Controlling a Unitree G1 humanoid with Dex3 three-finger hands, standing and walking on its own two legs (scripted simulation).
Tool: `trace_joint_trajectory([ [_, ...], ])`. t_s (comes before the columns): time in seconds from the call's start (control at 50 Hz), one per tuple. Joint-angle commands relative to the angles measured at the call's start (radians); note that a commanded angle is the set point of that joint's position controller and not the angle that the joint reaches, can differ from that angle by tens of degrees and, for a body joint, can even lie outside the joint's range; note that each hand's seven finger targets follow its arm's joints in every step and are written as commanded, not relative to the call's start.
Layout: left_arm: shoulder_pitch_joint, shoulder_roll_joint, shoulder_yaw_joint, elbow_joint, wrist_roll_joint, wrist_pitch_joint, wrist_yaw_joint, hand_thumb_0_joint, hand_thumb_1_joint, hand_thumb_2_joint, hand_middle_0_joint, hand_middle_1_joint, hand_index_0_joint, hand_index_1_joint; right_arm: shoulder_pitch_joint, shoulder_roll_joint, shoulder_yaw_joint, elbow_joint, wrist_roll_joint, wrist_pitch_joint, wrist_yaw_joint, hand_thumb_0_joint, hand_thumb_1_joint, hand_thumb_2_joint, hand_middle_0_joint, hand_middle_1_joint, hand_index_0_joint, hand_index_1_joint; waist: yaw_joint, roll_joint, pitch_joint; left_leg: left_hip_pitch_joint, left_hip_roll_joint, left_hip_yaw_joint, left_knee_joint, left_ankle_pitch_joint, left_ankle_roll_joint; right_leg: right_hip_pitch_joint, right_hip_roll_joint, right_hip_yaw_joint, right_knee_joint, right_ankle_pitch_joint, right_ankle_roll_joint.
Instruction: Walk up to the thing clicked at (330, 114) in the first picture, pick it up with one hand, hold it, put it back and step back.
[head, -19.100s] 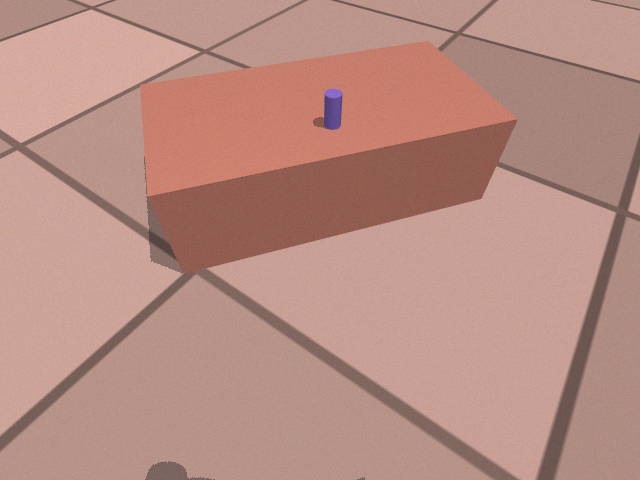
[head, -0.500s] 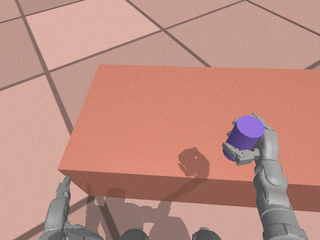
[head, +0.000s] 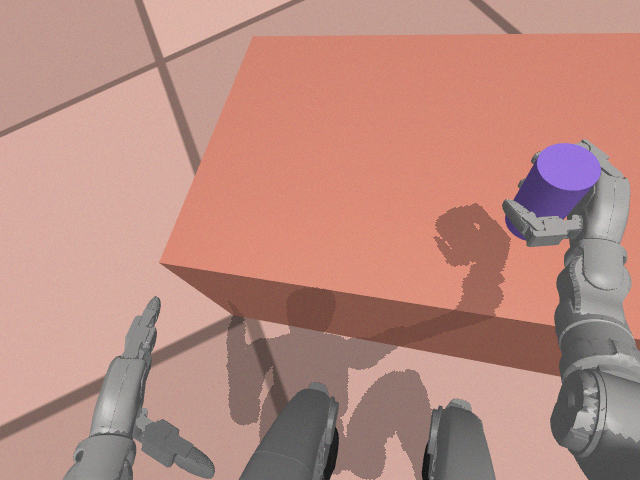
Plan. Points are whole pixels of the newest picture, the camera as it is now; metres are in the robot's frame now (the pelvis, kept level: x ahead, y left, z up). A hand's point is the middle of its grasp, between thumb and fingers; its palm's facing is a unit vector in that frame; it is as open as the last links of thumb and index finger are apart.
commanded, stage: crouch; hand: right
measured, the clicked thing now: (546, 196) +0.47 -0.18 +0.00
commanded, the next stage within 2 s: lower in 0.66 s
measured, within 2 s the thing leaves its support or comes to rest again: rests again in 1.84 s
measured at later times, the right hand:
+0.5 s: hand (537, 194) +0.51 -0.19 -0.06, palm faces +0.17 +0.99 +0.00, open 9.0 cm
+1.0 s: hand (526, 200) +0.53 -0.19 -0.10, palm faces +0.16 +0.99 +0.01, open 9.0 cm
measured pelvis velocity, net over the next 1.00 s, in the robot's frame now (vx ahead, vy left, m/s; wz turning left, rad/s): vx -0.01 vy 0.00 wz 0.05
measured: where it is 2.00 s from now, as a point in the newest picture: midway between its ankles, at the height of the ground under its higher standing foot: outside the picture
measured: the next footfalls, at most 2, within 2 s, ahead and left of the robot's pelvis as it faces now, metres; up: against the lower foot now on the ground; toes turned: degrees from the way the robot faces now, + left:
none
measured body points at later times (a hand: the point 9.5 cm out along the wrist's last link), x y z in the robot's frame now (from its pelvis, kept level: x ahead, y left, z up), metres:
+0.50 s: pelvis +0.01 +0.01 -0.04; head +0.17 -0.05 +0.38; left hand +0.17 +0.27 +0.01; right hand +0.50 -0.24 -0.06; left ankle +0.03 +0.15 -0.63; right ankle +0.05 -0.13 -0.63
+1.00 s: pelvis -0.01 +0.00 -0.06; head +0.18 -0.07 +0.34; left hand +0.16 +0.26 +0.02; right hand +0.51 -0.24 -0.10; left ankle +0.03 +0.15 -0.63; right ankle +0.05 -0.13 -0.63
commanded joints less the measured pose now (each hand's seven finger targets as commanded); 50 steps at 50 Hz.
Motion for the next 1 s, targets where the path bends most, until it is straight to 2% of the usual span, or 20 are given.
trace_joint_trajectory([
  [0.0, 0.083, 0.229, 0.162, -0.25, 0.007, -0.033, 0.004, 0.0, -0.515, 0.041, -0.045, -0.063, -0.058, -0.05, -0.388, -0.225, -0.066, -0.173, 0.016, -0.091, -0.004, 0.0, -0.293, -1.306, 1.306, 1.426, 1.342, 1.426, 0.008, -0.258, -0.561, 0.08, -0.041, 0.052, -0.09, 0.263, 0.053, 0.462, 0.032, 0.023, -0.116, 0.265, -0.019],
  [0.06, 0.062, 0.221, 0.163, -0.276, 0.007, -0.021, -0.002, 0.0, -0.514, 0.042, -0.045, -0.061, -0.057, -0.048, -0.433, -0.247, -0.076, -0.206, 0.005, -0.093, -0.007, 0.0, -0.298, -1.303, 1.309, 1.425, 1.343, 1.425, 0.013, -0.271, -0.602, 0.053, -0.046, 0.061, -0.065, 0.263, 0.056, 0.45, 0.028, 0.035, -0.091, 0.296, -0.02],
  [0.12, 0.045, 0.184, 0.113, -0.292, 0.012, -0.015, -0.006, 0.0, -0.52, 0.048, -0.043, -0.057, -0.053, -0.047, -0.454, -0.238, -0.056, -0.219, -0.007, -0.096, -0.005, 0.0, -0.219, -1.292, 1.284, 1.415, 1.322, 1.415, 0.013, -0.299, -0.637, 0.036, -0.048, 0.06, -0.041, 0.298, 0.055, 0.455, 0.022, 0.035, -0.047, 0.353, -0.021],
  [0.18, 0.041, 0.191, 0.124, -0.278, 0.015, -0.009, -0.003, 0.0, -0.516, 0.044, -0.043, -0.058, -0.054, -0.046, -0.457, -0.27, -0.078, -0.2, -0.015, -0.097, -0.007, 0.0, -0.195, -1.285, 1.267, 1.406, 1.307, 1.406, 0.028, -0.298, -0.619, 0.034, -0.048, 0.059, -0.031, 0.306, 0.055, 0.399, 0.024, 0.035, -0.028, 0.329, -0.025],
  [0.24, 0.055, 0.172, 0.09, -0.29, 0.016, -0.002, -0.007, 0.0, -0.515, 0.045, -0.042, -0.057, -0.054, -0.045, -0.456, -0.283, -0.079, -0.18, -0.024, -0.094, -0.003, 0.0, -0.184, -1.297, 1.273, 1.418, 1.314, 1.419, 0.03, -0.303, -0.604, 0.028, -0.049, 0.053, -0.03, 0.298, 0.053, 0.367, 0.025, 0.028, -0.012, 0.292, -0.029],
  [0.26, 0.079, 0.18, 0.105, -0.283, 0.015, 0.002, -0.006, 0.0, -0.516, 0.044, -0.043, -0.058, -0.054, -0.046, -0.476, -0.32, -0.097, -0.194, -0.026, -0.095, -0.006, 0.0, -0.2, -1.309, 1.281, 1.428, 1.322, 1.428, 0.037, -0.312, -0.607, 0.037, -0.049, 0.049, -0.026, 0.307, 0.052, 0.343, 0.028, 0.024, -0.003, 0.282, -0.031],
  [0.28, 0.081, 0.185, 0.103, -0.297, 0.017, 0.005, -0.008, 0.0, -0.516, 0.045, -0.043, -0.057, -0.054, -0.046, -0.466, -0.323, -0.101, -0.188, -0.029, -0.094, -0.006, 0.0, -0.187, -1.318, 1.288, 1.439, 1.331, 1.44, 0.039, -0.316, -0.617, 0.031, -0.051, 0.05, -0.02, 0.323, 0.049, 0.36, 0.026, 0.026, 0.006, 0.308, -0.032],
  [0.32, 0.103, 0.218, 0.149, -0.309, 0.017, 0.009, -0.008, 0.0, -0.507, 0.036, -0.045, -0.06, -0.06, -0.045, -0.452, -0.335, -0.113, -0.175, -0.027, -0.089, -0.006, 0.0, -0.212, -1.323, 1.291, 1.441, 1.333, 1.441, 0.067, -0.313, -0.609, 0.025, -0.052, 0.048, -0.024, 0.325, 0.047, 0.349, 0.026, 0.025, 0.019, 0.297, -0.036],
  [0.46, 0.084, 0.194, 0.121, -0.306, 0.016, 0.014, -0.018, 0.0, -0.517, 0.044, -0.042, -0.055, -0.053, -0.045, -0.496, -0.323, -0.095, -0.186, -0.029, -0.079, 0.004, 0.0, -0.215, -1.343, 1.324, 1.471, 1.366, 1.471, 0.075, -0.346, -0.62, -0.022, -0.053, 0.047, 0.009, 0.34, 0.046, 0.327, 0.021, 0.034, 0.061, 0.324, -0.039],
  [0.56, 0.04, 0.224, 0.129, -0.397, 0.016, 0.018, -0.011, 0.0, -0.518, 0.044, -0.042, -0.055, -0.052, -0.044, -0.511, -0.381, -0.122, -0.183, -0.043, -0.075, 0.004, 0.0, -0.189, -1.34, 1.311, 1.466, 1.356, 1.467, 0.09, -0.336, -0.672, 0.001, -0.057, 0.051, 0.014, 0.326, 0.048, 0.315, 0.02, 0.042, 0.065, 0.29, -0.041],
  [0.6, 0.075, 0.203, 0.108, -0.362, 0.017, 0.028, -0.014, 0.0, -0.522, 0.048, -0.041, -0.054, -0.05, -0.045, -0.516, -0.373, -0.11, -0.152, -0.048, -0.071, 0.009, 0.0, -0.193, -1.344, 1.319, 1.472, 1.364, 1.473, 0.088, -0.35, -0.634, -0.014, -0.058, 0.051, 0.02, 0.32, 0.049, 0.287, 0.025, 0.039, 0.068, 0.279, -0.04],
  [0.62, 0.078, 0.196, 0.098, -0.367, 0.015, 0.029, -0.014, 0.0, -0.524, 0.05, -0.04, -0.054, -0.049, -0.045, -0.506, -0.406, -0.131, -0.141, -0.05, -0.069, 0.007, 0.0, -0.179, -1.337, 1.315, 1.468, 1.36, 1.468, 0.07, -0.35, -0.628, -0.001, -0.057, 0.043, 0.018, 0.327, 0.046, 0.268, 0.025, 0.036, 0.074, 0.276, -0.041],
  [0.64, 0.079, 0.207, 0.113, -0.388, 0.013, 0.029, -0.013, 0.0, -0.524, 0.048, -0.041, -0.053, -0.049, -0.044, -0.503, -0.412, -0.138, -0.154, -0.05, -0.066, 0.007, 0.0, -0.18, -1.33, 1.309, 1.46, 1.354, 1.461, 0.089, -0.337, -0.633, 0.002, -0.058, 0.048, 0.02, 0.333, 0.046, 0.266, 0.023, 0.041, 0.073, 0.281, -0.043],
  [0.68, 0.087, 0.209, 0.112, -0.405, 0.016, 0.031, -0.016, 0.0, -0.524, 0.047, -0.042, -0.053, -0.05, -0.045, -0.524, -0.415, -0.139, -0.158, -0.051, -0.063, 0.006, 0.0, -0.183, -1.334, 1.308, 1.462, 1.353, 1.462, 0.095, -0.359, -0.639, -0.018, -0.059, 0.049, 0.025, 0.316, 0.049, 0.276, 0.022, 0.039, 0.075, 0.27, -0.041],
  [0.72, 0.127, 0.207, 0.118, -0.353, 0.015, 0.035, -0.017, 0.0, -0.52, 0.044, -0.041, -0.053, -0.05, -0.043, -0.512, -0.418, -0.139, -0.123, -0.049, -0.059, 0.007, 0.0, -0.186, -1.342, 1.32, 1.474, 1.365, 1.474, 0.094, -0.374, -0.563, -0.072, -0.059, 0.053, 0.029, 0.263, 0.054, 0.25, 0.019, 0.04, 0.065, 0.228, -0.036],
  [0.78, 0.062, 0.218, 0.132, -0.412, 0.014, 0.023, -0.017, 0.0, -0.538, 0.053, -0.042, -0.045, -0.042, -0.045, -0.543, -0.409, -0.129, -0.136, -0.053, -0.061, 0.006, 0.0, -0.237, -1.379, 1.351, 1.509, 1.396, 1.509, 0.114, -0.367, -0.571, -0.087, -0.062, 0.056, 0.032, 0.211, 0.057, 0.237, 0.016, 0.048, 0.058, 0.163, -0.035],
  [0.84, 0.062, 0.202, 0.102, -0.441, 0.019, 0.015, -0.018, 0.0, -0.539, 0.053, -0.041, -0.044, -0.041, -0.045, -0.522, -0.365, -0.106, -0.041, -0.057, -0.065, 0.007, 0.0, -0.238, -1.39, 1.36, 1.522, 1.407, 1.522, 0.131, -0.33, -0.535, -0.108, -0.065, 0.056, 0.043, 0.204, 0.056, 0.182, 0.016, 0.05, 0.084, 0.139, -0.04],
  [0.9, 0.078, 0.23, 0.131, -0.455, 0.022, 0.008, -0.014, 0.0, -0.551, 0.059, -0.042, -0.043, -0.038, -0.047, -0.551, -0.467, -0.155, -0.079, -0.066, -0.084, 0.002, 0.0, -0.235, -1.382, 1.349, 1.51, 1.396, 1.51, 0.13, -0.352, -0.593, -0.1, -0.064, 0.045, 0.063, 0.242, 0.052, 0.176, 0.016, 0.051, 0.126, 0.175, -0.044],
  [0.94, 0.079, 0.249, 0.146, -0.494, 0.025, 0.007, -0.014, 0.0, -0.554, 0.063, -0.043, -0.046, -0.038, -0.051, -0.547, -0.466, -0.162, -0.081, -0.067, -0.09, 0.002, 0.0, -0.236, -1.384, 1.349, 1.511, 1.397, 1.511, 0.148, -0.349, -0.622, -0.097, -0.068, 0.055, 0.08, 0.254, 0.053, 0.18, 0.017, 0.056, 0.133, 0.19, -0.045],
  [0.98, 0.113, 0.244, 0.149, -0.455, 0.024, 0.01, -0.016, 0.0, -0.555, 0.066, -0.042, -0.046, -0.037, -0.052, -0.556, -0.485, -0.163, -0.082, -0.071, -0.095, 0.004, 0.0, -0.259, -1.382, 1.349, 1.506, 1.395, 1.506, 0.141, -0.4, -0.616, -0.136, -0.069, 0.057, 0.097, 0.25, 0.057, 0.196, 0.017, 0.056, 0.142, 0.211, -0.041],
])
